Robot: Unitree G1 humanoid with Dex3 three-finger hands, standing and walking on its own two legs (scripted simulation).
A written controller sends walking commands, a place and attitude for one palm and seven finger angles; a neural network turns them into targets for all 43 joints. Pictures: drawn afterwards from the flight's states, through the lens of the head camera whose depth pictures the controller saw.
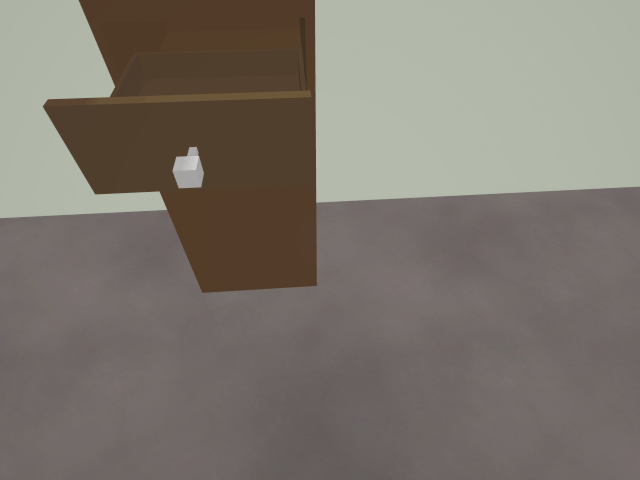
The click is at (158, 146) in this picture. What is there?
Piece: drawer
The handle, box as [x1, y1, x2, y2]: [173, 147, 203, 187]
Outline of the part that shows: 196,147 189,147 188,154 186,156 176,157 173,167 173,173 179,187 197,187 201,185 203,171 197,155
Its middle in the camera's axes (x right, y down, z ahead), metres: -0.21 -0.12 +0.61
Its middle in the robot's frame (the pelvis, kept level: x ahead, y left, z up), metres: +0.54 +0.23 +0.09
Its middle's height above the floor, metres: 0.87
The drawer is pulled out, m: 0.30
